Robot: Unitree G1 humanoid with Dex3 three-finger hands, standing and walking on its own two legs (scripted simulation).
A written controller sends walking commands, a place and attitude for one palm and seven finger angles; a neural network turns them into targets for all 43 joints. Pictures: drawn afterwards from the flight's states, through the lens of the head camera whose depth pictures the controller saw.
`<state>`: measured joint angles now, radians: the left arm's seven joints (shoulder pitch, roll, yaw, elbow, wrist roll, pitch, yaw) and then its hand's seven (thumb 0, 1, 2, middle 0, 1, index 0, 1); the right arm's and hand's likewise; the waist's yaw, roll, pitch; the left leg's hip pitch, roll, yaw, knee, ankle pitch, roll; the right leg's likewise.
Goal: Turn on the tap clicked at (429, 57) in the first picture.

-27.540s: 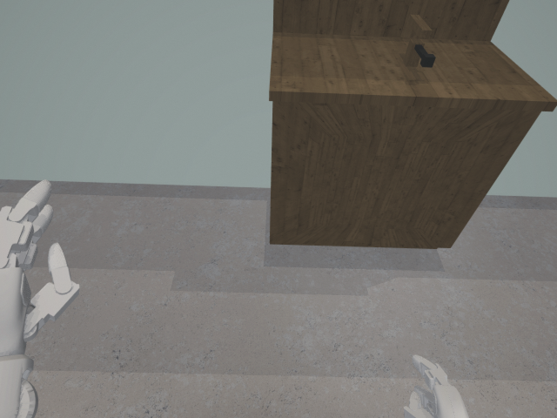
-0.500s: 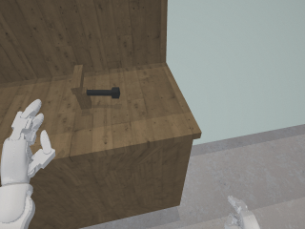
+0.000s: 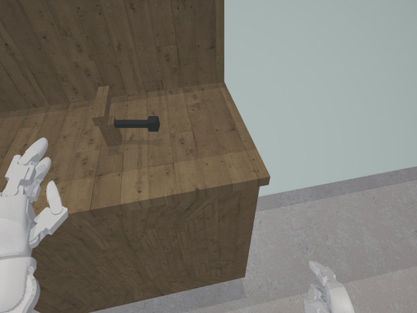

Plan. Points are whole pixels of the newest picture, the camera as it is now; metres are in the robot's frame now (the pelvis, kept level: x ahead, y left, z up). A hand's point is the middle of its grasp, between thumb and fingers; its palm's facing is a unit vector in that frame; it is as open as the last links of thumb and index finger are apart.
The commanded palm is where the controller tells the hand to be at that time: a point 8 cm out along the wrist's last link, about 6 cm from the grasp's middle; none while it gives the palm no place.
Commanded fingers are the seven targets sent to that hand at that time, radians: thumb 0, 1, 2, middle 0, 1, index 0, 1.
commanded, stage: step back with the hand held close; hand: left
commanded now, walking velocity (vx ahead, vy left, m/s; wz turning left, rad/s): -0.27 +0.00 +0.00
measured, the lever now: (153, 123) +0.51 +0.21 +0.09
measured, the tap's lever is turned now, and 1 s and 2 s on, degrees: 76 76 76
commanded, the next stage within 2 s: stop stepping back and stand still in 1.48 s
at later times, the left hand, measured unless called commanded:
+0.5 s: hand (39, 244) +0.16 +0.26 +0.15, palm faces +0.37 -0.80 -0.47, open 7.4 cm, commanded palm +0.11 +0.30 +0.17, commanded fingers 0.00 0.90 0.90 -0.20 -0.30 -0.20 -0.30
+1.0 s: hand out of the picture +0.11 +0.29 +0.16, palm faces +0.47 -0.75 -0.46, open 7.4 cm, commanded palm +0.06 +0.32 +0.17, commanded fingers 0.00 0.90 0.90 -0.20 -0.30 -0.20 -0.30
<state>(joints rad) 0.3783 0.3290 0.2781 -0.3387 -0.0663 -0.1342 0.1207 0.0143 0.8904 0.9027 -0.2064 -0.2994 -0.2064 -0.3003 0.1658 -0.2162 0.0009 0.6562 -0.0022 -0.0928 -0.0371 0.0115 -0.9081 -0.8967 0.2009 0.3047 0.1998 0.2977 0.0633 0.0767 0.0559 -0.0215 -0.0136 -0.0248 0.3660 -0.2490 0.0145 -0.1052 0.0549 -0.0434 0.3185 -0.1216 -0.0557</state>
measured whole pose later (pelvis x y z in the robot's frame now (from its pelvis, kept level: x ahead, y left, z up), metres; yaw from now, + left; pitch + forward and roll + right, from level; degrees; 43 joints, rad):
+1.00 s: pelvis -0.09 +0.03 -0.02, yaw +2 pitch +1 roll -1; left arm 0.48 0.38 0.38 -0.48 0.01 -0.19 0.16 0.01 0.89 0.90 -0.21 -0.30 -0.21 -0.30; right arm 0.23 -0.21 -0.04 0.61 -0.02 -0.05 -0.07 0.01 -0.91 -0.90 0.20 0.30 0.20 0.30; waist 0.01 0.03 -0.01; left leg -0.41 -0.04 -0.01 0.60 -0.21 0.06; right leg -0.35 0.09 0.06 0.76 -0.30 0.02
